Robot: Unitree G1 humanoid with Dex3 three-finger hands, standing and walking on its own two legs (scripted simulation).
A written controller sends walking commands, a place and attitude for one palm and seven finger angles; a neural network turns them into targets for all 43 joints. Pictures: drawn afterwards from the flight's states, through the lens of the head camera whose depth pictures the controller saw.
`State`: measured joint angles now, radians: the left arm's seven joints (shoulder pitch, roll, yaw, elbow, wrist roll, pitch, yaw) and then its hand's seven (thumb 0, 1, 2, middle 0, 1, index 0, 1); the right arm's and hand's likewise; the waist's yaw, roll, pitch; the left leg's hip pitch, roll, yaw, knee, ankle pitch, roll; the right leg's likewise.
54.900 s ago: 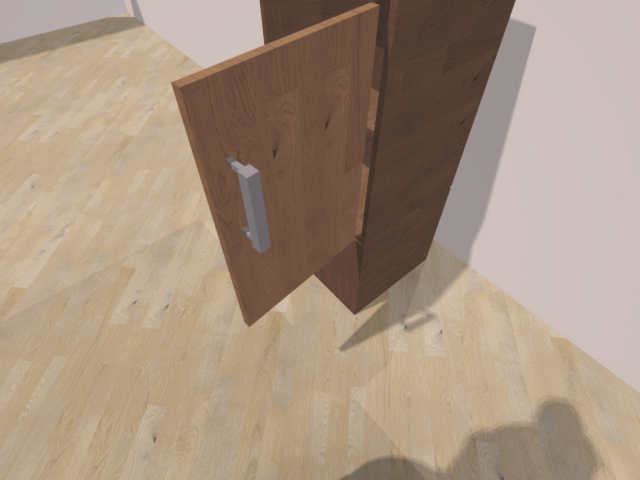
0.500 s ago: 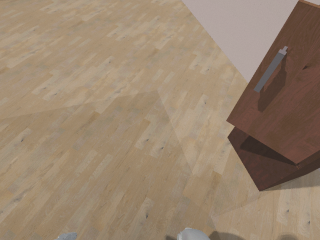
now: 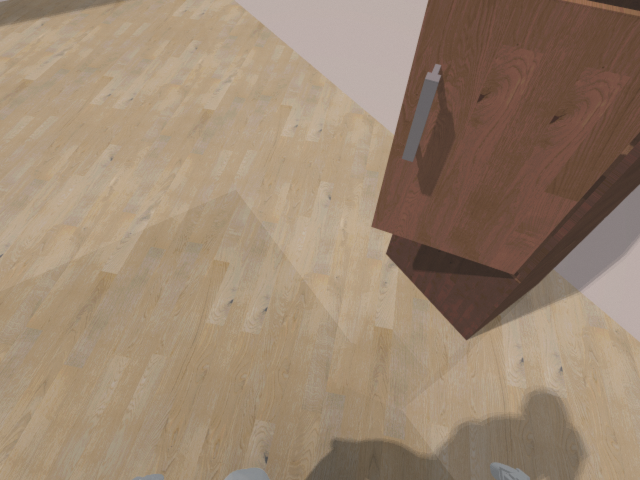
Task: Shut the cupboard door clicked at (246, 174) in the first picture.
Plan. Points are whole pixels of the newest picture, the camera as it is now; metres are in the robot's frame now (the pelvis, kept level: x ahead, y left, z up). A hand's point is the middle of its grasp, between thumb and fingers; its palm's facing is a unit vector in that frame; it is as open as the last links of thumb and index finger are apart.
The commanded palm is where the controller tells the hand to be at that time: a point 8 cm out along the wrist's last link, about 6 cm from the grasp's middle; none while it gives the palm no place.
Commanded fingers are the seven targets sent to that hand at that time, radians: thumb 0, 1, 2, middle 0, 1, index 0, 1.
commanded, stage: turn to face it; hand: left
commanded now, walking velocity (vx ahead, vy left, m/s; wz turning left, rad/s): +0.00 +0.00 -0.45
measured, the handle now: (422, 114) +0.71 -0.13 +0.04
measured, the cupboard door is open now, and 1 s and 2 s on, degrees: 33 33 33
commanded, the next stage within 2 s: take the last steps up to it in 0.34 s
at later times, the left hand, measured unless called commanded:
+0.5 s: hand (215, 464) +0.15 +0.15 -0.15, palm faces -0.22 -0.94 -0.26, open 7.4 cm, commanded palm none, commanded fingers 0.00 0.90 0.90 -0.20 -0.30 -0.20 -0.30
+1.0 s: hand (260, 410) +0.23 +0.10 -0.16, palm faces -0.31 -0.94 -0.16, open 7.4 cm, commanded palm none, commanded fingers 0.00 0.90 0.90 -0.20 -0.30 -0.20 -0.30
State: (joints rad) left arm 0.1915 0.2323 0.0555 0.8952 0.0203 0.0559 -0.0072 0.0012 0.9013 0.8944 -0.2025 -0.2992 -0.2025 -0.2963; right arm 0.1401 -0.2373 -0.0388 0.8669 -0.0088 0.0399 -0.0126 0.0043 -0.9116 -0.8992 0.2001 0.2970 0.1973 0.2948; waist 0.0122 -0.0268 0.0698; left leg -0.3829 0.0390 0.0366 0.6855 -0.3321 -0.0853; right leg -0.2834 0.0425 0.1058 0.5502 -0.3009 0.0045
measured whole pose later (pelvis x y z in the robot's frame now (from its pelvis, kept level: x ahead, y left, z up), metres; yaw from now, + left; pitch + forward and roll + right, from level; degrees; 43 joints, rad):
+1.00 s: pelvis +0.11 -0.06 +0.01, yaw -18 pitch +1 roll -1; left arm 0.18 0.22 0.06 1.01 0.02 0.03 -0.04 0.00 0.91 0.90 -0.20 -0.30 -0.20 -0.30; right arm 0.41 -0.15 -0.02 1.05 -0.04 -0.04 -0.02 0.00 -0.91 -0.90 0.20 0.30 0.20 0.30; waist -0.03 -0.02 0.05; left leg -0.06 0.11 0.16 0.37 -0.30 -0.04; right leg -0.51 -0.06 -0.05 0.84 -0.26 0.00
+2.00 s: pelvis +0.20 -0.11 +0.00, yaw -19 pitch -2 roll +0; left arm 0.24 0.20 0.01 0.95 0.01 0.03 0.06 0.00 0.90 0.89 -0.20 -0.30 -0.20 -0.30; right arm 0.23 -0.19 -0.03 0.94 -0.01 0.03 -0.01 0.00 -0.91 -0.90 0.20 0.30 0.20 0.29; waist 0.00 -0.01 0.04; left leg -0.21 -0.03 0.05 0.57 -0.32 0.05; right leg -0.25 -0.03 -0.06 0.58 -0.29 0.00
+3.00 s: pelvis +0.21 -0.09 +0.01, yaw -19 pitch -2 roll +0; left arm 0.28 0.17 -0.02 1.07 0.01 0.00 0.04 0.00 0.91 0.89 -0.20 -0.30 -0.20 -0.30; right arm 0.25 -0.16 0.01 1.11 -0.01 -0.02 -0.02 0.01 -0.92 -0.90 0.20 0.30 0.20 0.29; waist 0.01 -0.04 0.02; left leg -0.15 -0.06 0.05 0.41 -0.24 0.08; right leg -0.19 -0.05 -0.03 0.42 -0.21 0.03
